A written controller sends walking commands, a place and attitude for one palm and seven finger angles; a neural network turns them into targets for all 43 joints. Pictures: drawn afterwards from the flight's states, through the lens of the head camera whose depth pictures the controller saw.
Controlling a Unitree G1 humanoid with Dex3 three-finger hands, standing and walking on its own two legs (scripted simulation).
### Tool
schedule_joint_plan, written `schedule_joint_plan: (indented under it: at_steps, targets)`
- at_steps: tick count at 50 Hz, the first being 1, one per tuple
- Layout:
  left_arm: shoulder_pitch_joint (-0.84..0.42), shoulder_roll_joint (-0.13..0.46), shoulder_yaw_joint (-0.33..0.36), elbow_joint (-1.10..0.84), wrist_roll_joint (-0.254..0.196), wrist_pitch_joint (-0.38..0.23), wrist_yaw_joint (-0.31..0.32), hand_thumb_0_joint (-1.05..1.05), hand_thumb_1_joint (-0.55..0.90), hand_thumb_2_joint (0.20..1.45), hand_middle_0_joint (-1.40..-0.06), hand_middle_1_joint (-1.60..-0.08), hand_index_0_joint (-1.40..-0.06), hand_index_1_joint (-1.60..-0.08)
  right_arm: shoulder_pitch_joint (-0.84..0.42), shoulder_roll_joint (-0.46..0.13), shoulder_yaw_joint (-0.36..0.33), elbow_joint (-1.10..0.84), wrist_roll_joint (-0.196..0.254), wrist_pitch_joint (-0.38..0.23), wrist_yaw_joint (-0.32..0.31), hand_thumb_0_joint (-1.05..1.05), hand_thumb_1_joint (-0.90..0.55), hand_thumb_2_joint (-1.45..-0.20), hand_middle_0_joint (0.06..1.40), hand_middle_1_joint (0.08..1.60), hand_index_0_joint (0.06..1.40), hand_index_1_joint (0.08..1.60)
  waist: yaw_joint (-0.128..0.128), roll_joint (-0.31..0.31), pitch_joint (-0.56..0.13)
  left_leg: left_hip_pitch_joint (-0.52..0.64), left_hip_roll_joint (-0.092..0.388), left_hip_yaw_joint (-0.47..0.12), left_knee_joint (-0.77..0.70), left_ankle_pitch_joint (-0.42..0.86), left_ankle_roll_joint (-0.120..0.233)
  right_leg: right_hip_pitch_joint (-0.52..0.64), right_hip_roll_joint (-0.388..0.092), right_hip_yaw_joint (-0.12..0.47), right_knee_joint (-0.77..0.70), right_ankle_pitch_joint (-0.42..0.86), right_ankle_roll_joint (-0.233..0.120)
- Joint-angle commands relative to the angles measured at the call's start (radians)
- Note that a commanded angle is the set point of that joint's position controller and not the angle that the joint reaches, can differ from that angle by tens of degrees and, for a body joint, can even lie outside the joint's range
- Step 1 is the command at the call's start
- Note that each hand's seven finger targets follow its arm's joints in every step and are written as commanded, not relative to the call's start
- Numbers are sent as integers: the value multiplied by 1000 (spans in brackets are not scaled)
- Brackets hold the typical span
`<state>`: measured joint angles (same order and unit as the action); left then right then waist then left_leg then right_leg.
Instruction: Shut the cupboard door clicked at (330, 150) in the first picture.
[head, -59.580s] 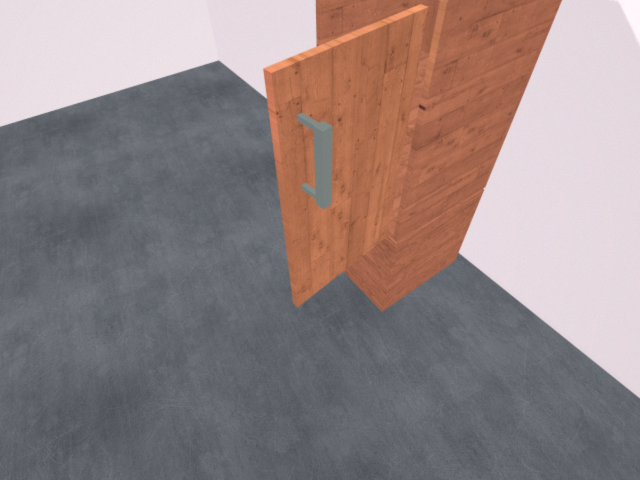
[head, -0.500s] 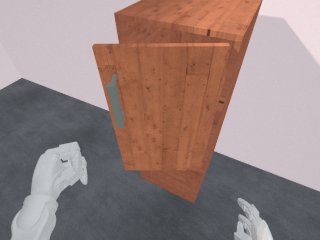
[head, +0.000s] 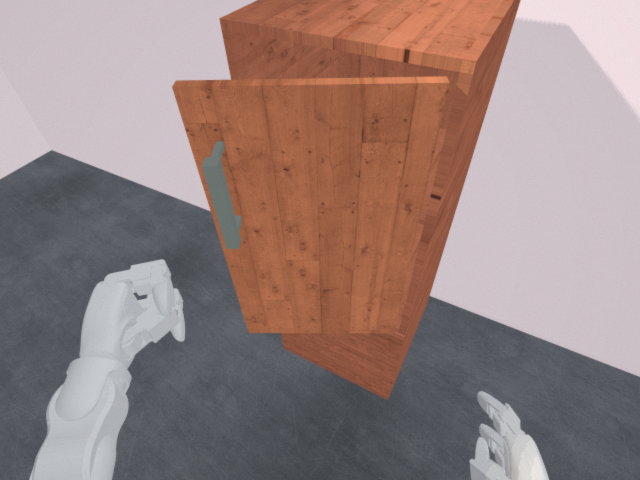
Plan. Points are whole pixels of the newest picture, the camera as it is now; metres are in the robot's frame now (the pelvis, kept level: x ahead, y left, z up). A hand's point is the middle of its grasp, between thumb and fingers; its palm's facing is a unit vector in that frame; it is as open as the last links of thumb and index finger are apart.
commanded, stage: bring the fist close to the handle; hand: left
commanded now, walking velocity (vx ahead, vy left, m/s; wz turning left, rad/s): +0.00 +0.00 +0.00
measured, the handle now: (226, 197) +0.46 +0.19 +0.11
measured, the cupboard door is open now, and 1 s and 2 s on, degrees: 27 27 16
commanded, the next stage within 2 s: push the door shut along its arc in 1.18 s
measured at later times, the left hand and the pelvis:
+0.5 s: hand (205, 271) +0.32 +0.17 +0.11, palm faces +0.08 -1.00 -0.02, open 3.1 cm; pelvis +0.01 +0.01 +0.00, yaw -1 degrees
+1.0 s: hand (228, 244) +0.37 +0.16 +0.11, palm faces +0.09 -1.00 -0.01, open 3.1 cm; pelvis +0.01 +0.01 +0.01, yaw -2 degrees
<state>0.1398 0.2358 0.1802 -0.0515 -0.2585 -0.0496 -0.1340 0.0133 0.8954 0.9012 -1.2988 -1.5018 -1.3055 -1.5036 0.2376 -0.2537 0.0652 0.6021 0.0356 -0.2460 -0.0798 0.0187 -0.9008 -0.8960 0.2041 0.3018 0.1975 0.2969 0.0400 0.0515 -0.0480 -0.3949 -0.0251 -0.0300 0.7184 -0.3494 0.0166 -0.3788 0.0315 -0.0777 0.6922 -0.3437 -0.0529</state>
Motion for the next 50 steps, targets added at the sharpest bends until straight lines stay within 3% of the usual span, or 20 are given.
schedule_joint_plan:
  at_steps: [1,4,6,9,11,13,16,19,21,23,26,29,31,36,38,40,41,44,47,50]
  targets:
    - [-253,187,112,-145,-10,-58,-1,0,900,900,-1300,-1500,-1300,-1500,-100,-105,-49,-161,4,-49,-12,0,-900,-900,200,300,200,300,-6,-74,-166,13,-2,-4,-95,129,13,103,-54,130,-161,87,48]
    - [-277,133,76,-147,-12,-50,-2,0,900,900,-1300,-1500,-1300,-1500,-105,-95,-47,-171,6,-40,-3,0,-900,-900,200,300,200,300,0,-24,-173,43,-3,4,-109,181,10,109,-48,100,-136,200,43]
    - [-276,163,108,-114,-7,-45,9,0,900,900,-1300,-1500,-1300,-1500,-94,-103,-52,-167,4,-32,0,0,-900,-900,200,300,200,300,-2,-80,-177,39,2,4,-105,210,12,117,-44,93,-127,250,48]
    - [-289,104,51,-172,4,-55,19,0,900,900,-1300,-1500,-1300,-1500,-89,-96,-56,-181,3,-30,10,0,-900,-900,200,300,200,300,-2,-21,-206,85,1,7,-110,265,10,112,-35,65,-100,319,38]
    - [-288,129,72,-146,13,-54,32,0,900,900,-1300,-1500,-1300,-1500,-77,-103,-59,-173,1,-22,12,0,-900,-900,200,300,200,300,-9,-80,-197,72,4,7,-106,265,12,112,-33,64,-102,321,42]
    - [-291,105,54,-169,20,-55,42,0,900,900,-1300,-1500,-1300,-1500,-79,-99,-62,-179,0,-15,15,0,-900,-900,200,300,200,300,-8,-70,-210,86,5,8,-110,282,11,113,-31,57,-95,337,39]
    - [-335,117,47,-153,37,-51,60,0,900,900,-1300,-1500,-1300,-1500,-80,-104,-61,-171,0,1,16,0,-900,-900,200,300,200,300,-22,-71,-182,78,7,10,-111,250,13,88,-30,59,-105,290,38]
    - [-434,72,-7,-171,50,-55,78,0,900,900,-1300,-1500,-1300,-1500,-88,-97,-57,-167,-1,8,15,0,-900,-900,200,300,200,300,-34,-21,-197,109,7,1,-119,244,9,69,-26,49,-99,266,30]
    - [-428,99,22,-123,50,-51,89,0,900,900,-1300,-1500,-1300,-1500,-83,-102,-58,-160,-2,16,14,0,-900,-900,200,300,200,300,-29,-52,-200,98,10,1,-118,235,10,74,-24,52,-107,253,31]
    - [-503,54,-31,-114,59,-51,91,0,900,900,-1300,-1500,-1300,-1500,-94,-96,-56,-157,1,23,14,0,-900,-900,200,300,200,300,-44,-22,-192,111,10,-2,-122,228,7,56,-25,47,-104,244,29]
    - [-562,68,-24,-44,70,-41,110,0,900,900,-1300,-1500,-1300,-1500,-88,-104,-56,-147,0,33,10,0,-900,-900,200,300,200,300,-46,-61,-197,108,13,-11,-128,200,7,48,-22,45,-112,204,28]
    - [-632,39,-46,10,74,-32,123,0,900,900,-1300,-1500,-1300,-1500,-92,-99,-54,-144,0,45,12,0,-900,-900,200,300,200,300,-48,-43,-204,113,10,-9,-131,193,5,44,-24,46,-114,204,27]
    - [-645,85,-1,74,82,-28,137,0,900,900,-1300,-1500,-1300,-1500,-80,-106,-56,-134,-2,58,11,0,-900,-900,200,300,200,300,-40,-85,-212,101,14,-13,-133,206,4,59,-22,45,-113,213,25]
    - [-709,110,35,157,86,-44,154,0,900,900,-1300,-1500,-1300,-1500,-76,-104,-60,-133,-5,84,15,0,-900,-900,200,300,200,300,-33,-80,-237,91,12,4,-126,235,6,89,-26,58,-113,262,27]
    - [-768,84,7,145,91,-66,153,0,900,900,-1300,-1500,-1300,-1500,-76,-98,-59,-136,-4,90,19,0,-900,-900,200,300,200,300,-41,-47,-261,109,13,7,-127,254,4,89,-25,57,-105,283,23]
    - [-757,61,-10,141,91,-85,151,0,900,900,-1300,-1500,-1300,-1500,-67,-98,-66,-138,-4,90,25,0,-900,-900,200,300,200,300,-36,-23,-285,130,16,7,-123,291,1,89,-21,52,-95,313,19]
    - [-720,67,2,165,89,-89,149,0,900,900,-1300,-1500,-1300,-1500,-61,-103,-69,-140,-6,90,26,0,-900,-900,200,300,200,300,-33,-62,-286,124,17,8,-118,302,4,101,-20,51,-96,328,22]
    - [-662,69,11,171,82,-95,137,0,900,900,-1300,-1500,-1300,-1500,-60,-104,-72,-144,-1,98,34,0,-900,-900,200,300,200,300,-28,-66,-262,101,15,20,-126,295,4,109,-22,55,-104,345,24]
    - [-706,96,22,166,84,-94,141,0,900,900,-1300,-1500,-1300,-1500,-64,-108,-73,-146,1,107,30,0,-900,-900,200,300,200,300,-38,-78,-227,84,14,19,-138,232,10,92,-24,63,-124,279,29]
    - [-724,71,0,113,82,-107,145,0,900,900,-1300,-1500,-1300,-1500,-72,-104,-73,-150,-1,106,28,0,-900,-900,200,300,200,300,-41,-47,-263,112,11,22,-137,236,12,99,-21,65,-124,283,27]
